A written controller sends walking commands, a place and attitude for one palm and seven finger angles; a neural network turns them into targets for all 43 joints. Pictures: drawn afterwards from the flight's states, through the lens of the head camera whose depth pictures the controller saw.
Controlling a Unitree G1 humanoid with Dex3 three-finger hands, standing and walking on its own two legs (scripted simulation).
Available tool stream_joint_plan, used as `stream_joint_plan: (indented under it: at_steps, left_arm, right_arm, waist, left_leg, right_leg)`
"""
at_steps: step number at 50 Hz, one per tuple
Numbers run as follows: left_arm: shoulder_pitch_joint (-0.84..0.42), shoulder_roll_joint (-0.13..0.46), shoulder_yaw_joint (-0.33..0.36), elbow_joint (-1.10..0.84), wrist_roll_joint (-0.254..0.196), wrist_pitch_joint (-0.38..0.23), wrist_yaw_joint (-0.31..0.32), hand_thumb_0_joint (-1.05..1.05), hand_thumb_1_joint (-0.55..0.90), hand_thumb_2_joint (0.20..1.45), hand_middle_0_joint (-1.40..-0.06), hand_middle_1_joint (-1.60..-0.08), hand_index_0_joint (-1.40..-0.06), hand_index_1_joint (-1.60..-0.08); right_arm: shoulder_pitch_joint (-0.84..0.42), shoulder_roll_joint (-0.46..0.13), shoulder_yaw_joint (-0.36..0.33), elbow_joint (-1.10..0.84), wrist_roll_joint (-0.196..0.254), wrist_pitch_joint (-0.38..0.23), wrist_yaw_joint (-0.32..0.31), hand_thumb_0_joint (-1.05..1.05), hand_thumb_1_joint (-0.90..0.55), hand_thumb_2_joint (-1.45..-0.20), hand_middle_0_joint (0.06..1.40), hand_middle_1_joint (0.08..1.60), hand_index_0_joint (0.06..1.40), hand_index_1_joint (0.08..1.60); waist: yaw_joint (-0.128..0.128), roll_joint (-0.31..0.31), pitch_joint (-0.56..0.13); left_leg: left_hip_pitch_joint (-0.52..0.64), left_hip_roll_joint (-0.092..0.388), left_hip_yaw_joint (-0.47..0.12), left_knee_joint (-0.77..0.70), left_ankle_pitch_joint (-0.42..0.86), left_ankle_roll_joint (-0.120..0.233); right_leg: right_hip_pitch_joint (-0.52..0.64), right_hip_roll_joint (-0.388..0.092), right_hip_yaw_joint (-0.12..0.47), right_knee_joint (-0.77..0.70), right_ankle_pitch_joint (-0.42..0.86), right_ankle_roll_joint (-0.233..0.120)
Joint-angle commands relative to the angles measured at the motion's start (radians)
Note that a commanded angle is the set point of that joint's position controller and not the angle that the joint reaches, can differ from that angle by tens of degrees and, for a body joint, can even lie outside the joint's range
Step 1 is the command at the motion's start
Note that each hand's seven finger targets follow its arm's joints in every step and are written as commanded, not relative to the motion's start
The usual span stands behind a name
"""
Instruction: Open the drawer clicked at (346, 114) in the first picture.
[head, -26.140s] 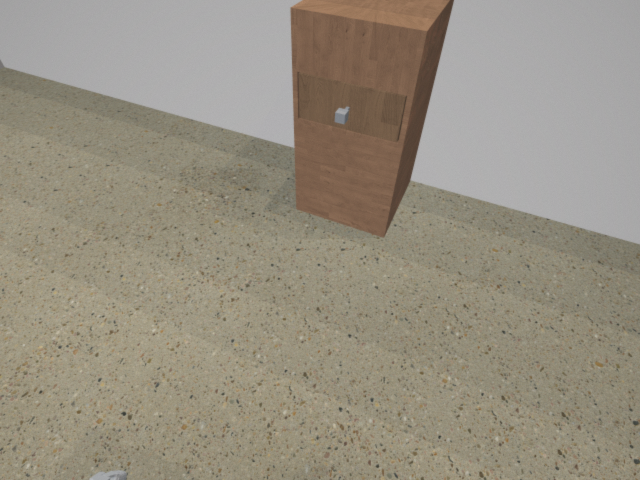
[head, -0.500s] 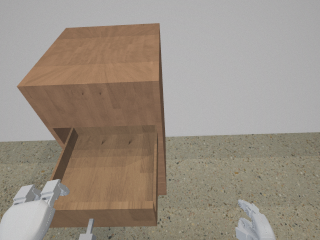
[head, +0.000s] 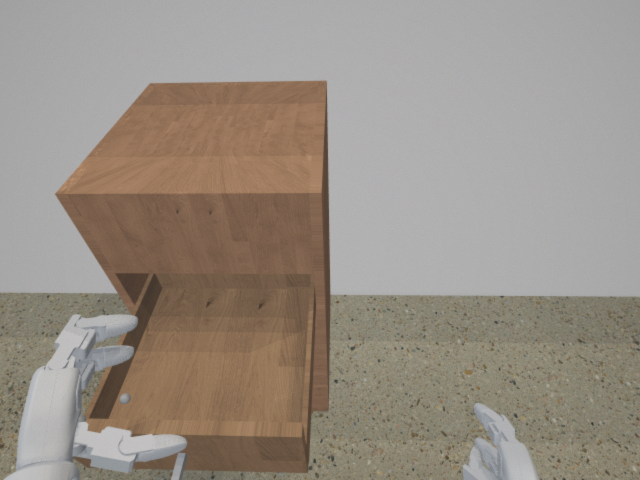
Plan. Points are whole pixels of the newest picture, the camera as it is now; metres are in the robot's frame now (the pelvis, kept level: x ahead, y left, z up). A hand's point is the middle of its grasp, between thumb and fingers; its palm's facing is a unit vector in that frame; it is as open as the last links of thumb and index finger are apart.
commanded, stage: draw the hand back to the body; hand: left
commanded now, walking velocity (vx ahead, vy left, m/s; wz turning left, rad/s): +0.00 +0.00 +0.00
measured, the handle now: out of the picture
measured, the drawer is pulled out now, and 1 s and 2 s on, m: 0.30 0.30 0.30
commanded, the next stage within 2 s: step back with the hand held close in 0.76 s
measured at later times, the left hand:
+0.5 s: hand (111, 343) +0.19 +0.21 +0.17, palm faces +0.39 -0.83 -0.40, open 9.1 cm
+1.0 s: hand (102, 346) +0.19 +0.22 +0.18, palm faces +0.37 -0.81 -0.45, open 7.4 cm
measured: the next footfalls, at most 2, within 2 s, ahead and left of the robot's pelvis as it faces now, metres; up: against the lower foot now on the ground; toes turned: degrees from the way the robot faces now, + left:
none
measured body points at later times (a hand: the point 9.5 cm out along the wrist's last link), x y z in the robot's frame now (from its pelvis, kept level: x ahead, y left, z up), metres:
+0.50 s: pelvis +0.01 -0.02 +0.01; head -0.01 -0.05 +0.46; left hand +0.16 +0.25 +0.20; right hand +0.21 -0.24 -0.06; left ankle -0.01 +0.11 -0.73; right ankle -0.04 -0.11 -0.73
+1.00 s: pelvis -0.01 -0.02 +0.01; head +0.00 -0.04 +0.46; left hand +0.16 +0.26 +0.20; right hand +0.19 -0.25 -0.07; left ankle -0.01 +0.11 -0.73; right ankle -0.04 -0.11 -0.73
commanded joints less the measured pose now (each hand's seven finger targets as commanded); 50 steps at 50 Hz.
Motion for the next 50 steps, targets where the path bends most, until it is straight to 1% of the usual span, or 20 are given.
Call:
stream_joint_plan:
  at_steps: [1,4,5,6,8,11,13,15,18,24,25,28,34,35,36,43,44,45,46,50]
  left_arm:
    - [-0.032,0.194,0.188,-0.215,-0.036,-0.082,-0.003,0.0,-0.045,0.495,-0.268,-0.908,-0.268,-0.908]
    - [-0.012,0.184,0.204,-0.201,-0.048,-0.087,-0.021,0.0,0.06,0.54,-0.26,-0.84,-0.26,-0.84]
    - [-0.007,0.168,0.184,-0.238,-0.057,-0.089,-0.027,0.0,0.095,0.555,-0.257,-0.817,-0.257,-0.817]
    - [-0.018,0.193,0.215,-0.226,-0.052,-0.093,-0.027,0.0,0.13,0.57,-0.255,-0.795,-0.255,-0.795]
    - [-0.021,0.167,0.186,-0.251,-0.06,-0.092,-0.035,0.0,0.2,0.6,-0.25,-0.75,-0.25,-0.75]
    - [-0.044,0.206,0.227,-0.278,-0.055,-0.097,-0.034,0.0,0.305,0.645,-0.242,-0.683,-0.242,-0.683]
    - [-0.059,0.198,0.217,-0.287,-0.059,-0.092,-0.033,0.0,0.375,0.675,-0.237,-0.637,-0.237,-0.637]
    - [-0.053,0.191,0.225,-0.273,-0.068,-0.091,-0.032,0.0,0.445,0.705,-0.232,-0.592,-0.232,-0.592]
    - [-0.123,0.216,0.241,-0.312,-0.068,-0.098,-0.031,0.0,0.55,0.75,-0.225,-0.525,-0.225,-0.525]
    - [-0.116,0.226,0.284,-0.26,-0.07,-0.111,-0.034,0.0,0.76,0.84,-0.21,-0.39,-0.21,-0.39]
    - [-0.093,0.184,0.245,-0.26,-0.08,-0.104,-0.04,0.0,0.795,0.855,-0.207,-0.367,-0.207,-0.367]
    - [-0.111,0.191,0.249,-0.247,-0.081,-0.103,-0.048,0.0,0.9,0.9,-0.2,-0.3,-0.2,-0.3]
    - [-0.125,0.232,0.285,-0.267,-0.077,-0.114,-0.046,0.0,0.9,0.9,-0.2,-0.3,-0.2,-0.3]
    - [-0.116,0.202,0.252,-0.284,-0.084,-0.109,-0.048,0.0,0.9,0.9,-0.2,-0.3,-0.2,-0.3]
    - [-0.124,0.228,0.278,-0.281,-0.076,-0.115,-0.045,0.0,0.9,0.9,-0.2,-0.3,-0.2,-0.3]
    - [-0.134,0.214,0.261,-0.284,-0.079,-0.109,-0.042,0.0,0.9,0.9,-0.2,-0.3,-0.2,-0.3]
    - [-0.269,0.363,0.411,-0.395,-0.067,-0.156,-0.032,0.0,0.9,0.9,-0.2,-0.3,-0.2,-0.3]
    - [-0.162,0.278,0.364,-0.255,-0.055,-0.162,-0.042,0.0,0.9,0.9,-0.2,-0.3,-0.2,-0.3]
    - [-0.094,0.227,0.319,-0.229,-0.054,-0.159,-0.049,0.0,0.9,0.9,-0.2,-0.3,-0.2,-0.3]
    - [0.017,0.217,0.317,-0.312,-0.05,-0.189,-0.053,0.0,0.9,0.9,-0.2,-0.3,-0.2,-0.3]
  right_arm:
    - [-0.161,-0.088,-0.035,-0.133,-0.004,-0.084,-0.005,0.0,-0.9,-0.9,0.2,0.3,0.2,0.3]
    - [-0.176,-0.09,-0.043,-0.118,-0.008,-0.079,0.004,0.0,-0.9,-0.9,0.2,0.3,0.2,0.3]
    - [-0.183,-0.087,-0.047,-0.129,-0.004,-0.08,0.005,0.0,-0.9,-0.9,0.2,0.3,0.2,0.3]
    - [-0.182,-0.091,-0.048,-0.113,-0.01,-0.079,0.007,0.0,-0.9,-0.9,0.2,0.3,0.2,0.3]
    - [-0.189,-0.09,-0.053,-0.117,-0.006,-0.079,0.01,0.0,-0.9,-0.9,0.2,0.3,0.2,0.3]
    - [-0.191,-0.099,-0.059,-0.104,-0.012,-0.076,0.011,0.0,-0.9,-0.9,0.2,0.3,0.2,0.3]
    - [-0.197,-0.092,-0.058,-0.103,-0.007,-0.074,0.008,0.0,-0.9,-0.9,0.2,0.3,0.2,0.3]
    - [-0.201,-0.089,-0.058,-0.103,-0.006,-0.068,0.007,0.0,-0.9,-0.9,0.2,0.3,0.2,0.3]
    - [-0.208,-0.092,-0.056,-0.104,-0.006,-0.067,0.005,0.0,-0.9,-0.9,0.2,0.3,0.2,0.3]
    - [-0.216,-0.099,-0.059,-0.081,-0.017,-0.066,0.011,0.0,-0.9,-0.9,0.2,0.3,0.2,0.3]
    - [-0.219,-0.085,-0.059,-0.098,-0.007,-0.062,0.013,0.0,-0.9,-0.9,0.2,0.3,0.2,0.3]
    - [-0.229,-0.092,-0.062,-0.097,-0.007,-0.05,0.014,0.0,-0.9,-0.9,0.2,0.3,0.2,0.3]
    - [-0.232,-0.097,-0.061,-0.09,-0.018,-0.048,0.013,0.0,-0.9,-0.9,0.2,0.3,0.2,0.3]
    - [-0.232,-0.086,-0.058,-0.106,-0.007,-0.05,0.012,0.0,-0.9,-0.9,0.2,0.3,0.2,0.3]
    - [-0.232,-0.097,-0.062,-0.095,-0.014,-0.051,0.012,0.0,-0.9,-0.9,0.2,0.3,0.2,0.3]
    - [-0.233,-0.091,-0.06,-0.095,-0.009,-0.06,0.01,0.0,-0.9,-0.9,0.2,0.3,0.2,0.3]
    - [-0.204,-0.134,-0.066,-0.121,-0.017,-0.035,0.019,0.0,-0.9,-0.9,0.2,0.3,0.2,0.3]
    - [-0.2,-0.108,-0.071,-0.087,-0.019,-0.015,0.023,0.0,-0.9,-0.9,0.2,0.3,0.2,0.3]
    - [-0.211,-0.112,-0.076,-0.103,-0.013,-0.001,0.028,0.0,-0.9,-0.9,0.2,0.3,0.2,0.3]
    - [-0.203,-0.132,-0.09,-0.117,-0.018,0.035,0.04,0.0,-0.9,-0.9,0.2,0.3,0.2,0.3]
  waist:
    - [0.007,0.028,0.03]
    - [0.009,-0.001,0.014]
    - [0.002,0.022,-0.009]
    - [0.01,0.003,-0.018]
    - [-0.001,-0.032,-0.03]
    - [0.005,-0.023,-0.061]
    - [-0.001,0.002,-0.044]
    - [-0.002,-0.032,-0.034]
    - [-0.001,0.008,-0.02]
    - [0.011,-0.019,-0.016]
    - [0.002,-0.041,-0.007]
    - [0.004,-0.054,0.001]
    - [0.01,-0.019,-0.019]
    - [0.003,-0.024,-0.011]
    - [0.009,-0.024,-0.017]
    - [0.007,-0.006,-0.006]
    - [-0.024,-0.036,0.134]
    - [-0.036,-0.111,0.117]
    - [-0.039,-0.128,0.091]
    - [-0.039,-0.026,-0.06]
  left_leg:
    - [0.082,0.052,0.003,-0.162,0.277,-0.007]
    - [0.103,0.051,0.016,-0.174,0.321,-0.005]
    - [0.117,0.053,0.021,-0.175,0.336,-0.003]
    - [0.126,0.049,0.023,-0.175,0.353,-0.002]
    - [0.136,0.054,0.022,-0.18,0.391,-0.002]
    - [0.178,0.051,0.039,-0.176,0.423,0.004]
    - [0.173,0.051,0.042,-0.178,0.438,0.001]
    - [0.179,0.054,0.041,-0.185,0.429,0.004]
    - [0.181,0.048,0.045,-0.191,0.41,0.002]
    - [0.196,0.042,0.052,-0.195,0.409,0.005]
    - [0.191,0.055,0.051,-0.198,0.407,0.005]
    - [0.177,0.052,0.052,-0.204,0.394,0.003]
    - [0.203,0.044,0.059,-0.207,0.371,0.005]
    - [0.197,0.054,0.052,-0.21,0.373,0.005]
    - [0.207,0.047,0.057,-0.207,0.377,0.007]
    - [0.194,0.05,0.049,-0.22,0.366,0.001]
    - [0.097,0.057,0.009,-0.168,0.311,0.019]
    - [0.092,0.057,-0.003,-0.138,0.287,0.016]
    - [0.093,0.055,-0.001,-0.117,0.279,0.013]
    - [0.095,0.074,-0.005,-0.15,0.423,0.02]
  right_leg:
    - [-0.02,-0.03,-0.045,-0.159,0.263,-0.016]
    - [0.013,-0.025,-0.042,-0.182,0.322,-0.011]
    - [0.037,-0.031,-0.036,-0.177,0.343,-0.009]
    - [0.037,-0.026,-0.038,-0.191,0.362,-0.008]
    - [0.064,-0.029,-0.039,-0.186,0.398,-0.005]
    - [0.063,-0.028,-0.032,-0.207,0.455,0.002]
    - [0.078,-0.035,-0.028,-0.203,0.471,0.001]
    - [0.079,-0.037,-0.03,-0.205,0.475,0.006]
    - [0.076,-0.04,-0.023,-0.222,0.457,0.004]
    - [0.067,-0.032,-0.024,-0.248,0.479,0.009]
    - [0.083,-0.042,-0.02,-0.228,0.485,0.013]
    - [0.087,-0.041,-0.017,-0.239,0.474,0.013]
    - [0.068,-0.035,-0.01,-0.276,0.449,0.016]
    - [0.081,-0.042,-0.01,-0.253,0.441,0.014]
    - [0.066,-0.034,-0.012,-0.269,0.452,0.015]
    - [0.081,-0.039,-0.011,-0.265,0.414,0.011]
    - [-0.044,-0.084,0.076,-0.343,0.448,0.016]
    - [-0.041,-0.108,0.07,-0.346,0.445,0.007]
    - [-0.037,-0.126,0.087,-0.335,0.469,-0.001]
    - [0.047,-0.108,0.026,-0.251,0.479,0.006]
